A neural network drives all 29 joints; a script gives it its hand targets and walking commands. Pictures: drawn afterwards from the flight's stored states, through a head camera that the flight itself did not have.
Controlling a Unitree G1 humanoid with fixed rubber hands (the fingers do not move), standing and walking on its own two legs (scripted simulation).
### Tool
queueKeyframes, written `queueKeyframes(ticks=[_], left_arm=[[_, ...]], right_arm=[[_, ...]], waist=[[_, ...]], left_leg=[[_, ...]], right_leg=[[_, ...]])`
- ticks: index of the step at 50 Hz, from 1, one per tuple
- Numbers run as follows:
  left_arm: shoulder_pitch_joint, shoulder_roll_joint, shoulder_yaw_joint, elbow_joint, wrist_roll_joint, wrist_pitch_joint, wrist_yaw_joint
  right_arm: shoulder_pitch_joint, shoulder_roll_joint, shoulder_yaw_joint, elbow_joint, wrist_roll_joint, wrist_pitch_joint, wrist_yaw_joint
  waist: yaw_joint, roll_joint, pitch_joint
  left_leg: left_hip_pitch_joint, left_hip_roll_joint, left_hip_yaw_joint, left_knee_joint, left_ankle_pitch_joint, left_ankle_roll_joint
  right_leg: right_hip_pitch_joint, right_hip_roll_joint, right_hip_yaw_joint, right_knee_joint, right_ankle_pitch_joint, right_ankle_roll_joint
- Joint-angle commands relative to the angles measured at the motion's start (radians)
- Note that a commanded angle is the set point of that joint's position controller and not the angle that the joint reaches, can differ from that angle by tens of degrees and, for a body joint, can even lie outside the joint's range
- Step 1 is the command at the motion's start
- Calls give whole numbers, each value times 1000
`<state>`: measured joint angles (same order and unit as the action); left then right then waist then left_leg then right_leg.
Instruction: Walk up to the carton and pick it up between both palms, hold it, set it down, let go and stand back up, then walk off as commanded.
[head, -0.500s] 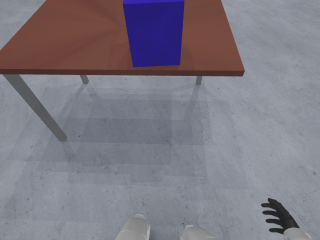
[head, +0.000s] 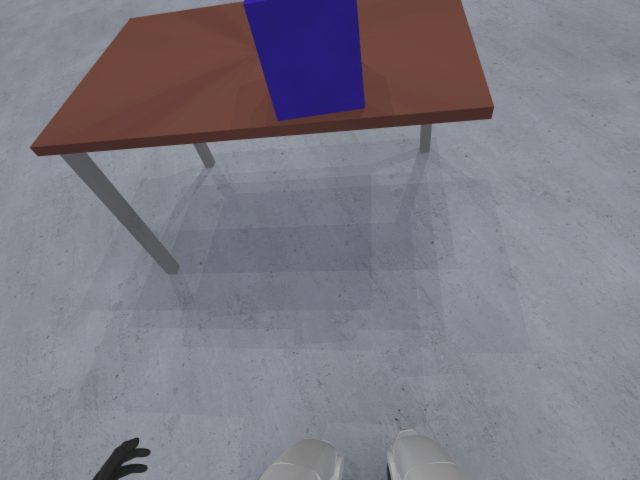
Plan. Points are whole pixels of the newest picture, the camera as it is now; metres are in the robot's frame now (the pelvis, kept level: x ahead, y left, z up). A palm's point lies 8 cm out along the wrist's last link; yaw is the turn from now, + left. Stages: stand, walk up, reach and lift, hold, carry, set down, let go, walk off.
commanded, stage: walk off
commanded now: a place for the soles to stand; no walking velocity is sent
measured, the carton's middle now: (310, 36) +0.94 +0.06 +0.06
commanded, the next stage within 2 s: stand in 1.16 s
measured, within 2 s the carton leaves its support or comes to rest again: neither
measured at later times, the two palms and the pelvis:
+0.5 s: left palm out of the picture +0.00 +0.41 -0.13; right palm out of the picture -0.06 -0.18 -0.07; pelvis -0.09 +0.12 +0.02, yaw -2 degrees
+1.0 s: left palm out of the picture -0.08 +0.39 -0.11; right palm out of the picture -0.01 -0.21 -0.10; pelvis -0.12 +0.07 +0.01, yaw -3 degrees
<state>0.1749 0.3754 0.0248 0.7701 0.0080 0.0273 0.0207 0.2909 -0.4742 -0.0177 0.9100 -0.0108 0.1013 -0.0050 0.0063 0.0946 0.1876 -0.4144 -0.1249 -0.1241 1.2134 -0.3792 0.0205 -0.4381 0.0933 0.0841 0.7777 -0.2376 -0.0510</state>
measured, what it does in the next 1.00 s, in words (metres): walks backwards: left foot, then right foot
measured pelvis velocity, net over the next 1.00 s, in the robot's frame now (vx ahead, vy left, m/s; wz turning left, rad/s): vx -0.12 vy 0.07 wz -0.05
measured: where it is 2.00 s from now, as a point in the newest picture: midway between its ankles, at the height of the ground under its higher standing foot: outside the picture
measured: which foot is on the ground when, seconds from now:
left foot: up 0.00-0.22, down 0.24-1.00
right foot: down 0.00-0.24, up 0.26-0.96, down 0.98-1.00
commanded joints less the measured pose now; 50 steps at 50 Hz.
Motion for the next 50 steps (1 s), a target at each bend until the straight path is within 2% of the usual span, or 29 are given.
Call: queueKeyframes(ticks=[1, 3, 6, 8, 9, 10, 11, 12, 13, 14, 15, 16, 17, 18, 22, 23, 25, 27, 30, 34, 38, 42, 44, 45, 46, 47, 48, 49, 50], left_arm=[[-77, 282, 155, -106, -14, -12, 33], [-113, 300, 157, -121, -9, -5, 32], [-161, 329, 156, -138, 4, 8, 32], [-173, 332, 154, -143, 10, 18, 32], [-170, 315, 150, -138, 8, 24, 34], [-127, 250, 135, -122, 2, 28, 42], [-73, 180, 117, -118, -15, 30, 47], [-1, 202, 116, -98, -11, 35, 46], [-5, 248, 121, -87, -16, 34, 49], [-23, 272, 121, -75, -19, 30, 47], [-16, 288, 121, -43, -27, 25, 43], [16, 290, 120, -5, -33, 26, 40], [49, 287, 119, 17, -38, 30, 37], [67, 288, 120, 29, -39, 30, 36], [94, 277, 120, 86, -33, 17, 41], [103, 267, 118, 99, -31, 12, 40], [120, 250, 115, 124, -26, 4, 36], [129, 246, 111, 147, -20, -4, 31], [156, 248, 106, 178, -13, -12, 25], [180, 240, 95, 200, -14, -20, 19], [181, 239, 89, 199, -13, -25, 17], [181, 232, 83, 188, -12, -33, 12], [189, 222, 80, 181, -10, -43, 7], [208, 218, 80, 183, -6, -49, 6], [205, 215, 80, 178, -3, -56, 6], [190, 223, 82, 169, 3, -58, 8], [149, 261, 87, 143, 14, -59, 10], [35, 324, 95, 87, 21, -56, 10], [-35, 336, 100, 75, 18, -51, 10]], right_arm=[[132, -195, -122, -48, -13, -15, 3], [162, -193, -125, -52, -15, -15, 9], [214, -193, -131, -53, -13, -16, 21], [271, -192, -139, -48, -13, -21, 26], [298, -186, -141, -39, -15, -26, 28], [254, -179, -136, -46, -21, -31, 26], [173, -197, -123, -90, -35, -39, 18], [7, -219, -110, -149, -41, -39, 11], [-88, -239, -110, -175, -40, -43, 3], [-139, -234, -108, -197, -49, -53, -8], [-177, -215, -107, -199, -51, -65, -11], [-212, -188, -106, -201, -51, -71, -10], [-221, -165, -106, -203, -47, -73, -11], [-205, -146, -109, -207, -41, -75, -13], [-105, -94, -131, -208, -28, -77, -15], [-75, -85, -136, -201, -25, -80, -16], [-41, -69, -143, -189, -20, -86, -20], [-42, -59, -144, -177, -13, -91, -22], [-78, -57, -140, -166, -5, -96, -21], [-111, -57, -138, -151, -5, -102, -19], [-148, -69, -134, -144, -16, -99, -15], [-198, -87, -127, -145, -23, -91, -13], [-217, -104, -124, -147, -23, -85, -9], [-233, -107, -119, -150, -18, -81, -8], [-230, -100, -114, -147, -13, -76, -8], [-207, -90, -112, -139, -8, -71, -9], [-177, -68, -106, -134, 2, -66, -11], [-148, -76, -110, -126, -3, -64, -13], [-125, -119, -121, -108, -9, -64, -15]], waist=[[-3, -260, -70], [-21, -295, -65], [-55, -364, -52], [-88, -376, -60], [-111, -307, -52], [-100, -175, -33], [-68, 72, -8], [-6, 102, 60], [4, 81, 120], [8, 93, 139], [22, 69, 136], [37, 47, 112], [37, 47, 72], [23, 43, 28], [-36, 13, -191], [-49, 23, -246], [-67, 33, -315], [-74, 33, -333], [-63, 31, -308], [-53, 22, -306], [-48, 28, -301], [-27, 40, -299], [-11, 56, -309], [10, 43, -317], [19, 26, -318], [17, -45, -309], [8, -247, -271], [-18, -275, -208], [-29, -187, -156]], left_leg=[[-62, 19, -75, 43, -111, -25], [4, 38, -43, 6, -149, -17], [143, 102, 7, -148, -196, 16], [266, 170, 0, -334, -165, 61], [329, 191, -45, -494, -85, 80], [287, 195, -133, -602, -93, 69], [97, 302, -388, -787, -368, 68], [-145, 397, -625, -982, -537, 75], [-312, 413, -666, -1086, -580, 58], [-361, 394, -683, -1127, -558, 6], [-315, 364, -581, -1087, -457, -26], [-253, 327, -444, -1029, -357, -50], [-167, 293, -356, -991, -291, -65], [-65, 271, -327, -970, -247, -69], [348, 225, -275, -893, -60, -55], [436, 221, -270, -877, -30, -57], [541, 223, -264, -870, -20, -62], [568, 231, -262, -892, -52, -64], [524, 246, -242, -921, -94, -50], [498, 259, -213, -908, -64, -14], [428, 286, -207, -889, -72, 53], [310, 310, -172, -835, -56, 128], [226, 312, -132, -779, -60, 157], [170, 298, -104, -736, -58, 142], [122, 268, -75, -685, -61, 110], [63, 231, -43, -605, -108, 74], [-15, 116, 31, -416, -177, 19], [-35, -11, 9, -208, -198, -39], [14, 1, -64, -84, -179, -45]], right_leg=[[16, -316, 435, -501, -507, -76], [-68, -328, 420, -496, -515, -105], [-207, -338, 383, -486, -475, -106], [-292, -324, 370, -433, -445, -63], [-353, -258, 346, -315, -458, -31], [-395, -119, 245, -62, -416, 5], [-397, 74, 98, 328, -350, 34], [-352, 135, 110, 524, -339, 49], [-230, 142, 190, 596, -297, 61], [-148, 117, 233, 580, -236, 61], [-139, 88, 243, 554, -173, 59], [-154, 77, 215, 577, -146, 61], [-160, 80, 188, 596, -132, 66], [-159, 83, 169, 593, -129, 74], [-217, 65, 161, 506, -147, 90], [-231, 57, 159, 473, -145, 89], [-233, 43, 159, 409, -139, 87], [-211, 29, 156, 357, -121, 86], [-155, 3, 142, 308, -112, 83], [-97, -22, 119, 221, -123, 74], [-40, -37, 84, 141, -173, 64], [67, -65, 39, 3, -220, 44], [176, -81, 13, -106, -170, 25], [256, -89, 16, -194, -99, 17], [303, -93, 46, -246, -51, 6], [327, -122, 132, -284, -52, -14], [276, -260, 389, -417, -67, -73], [131, -376, 613, -491, -147, -147], [3, -375, 576, -488, -239, -183]])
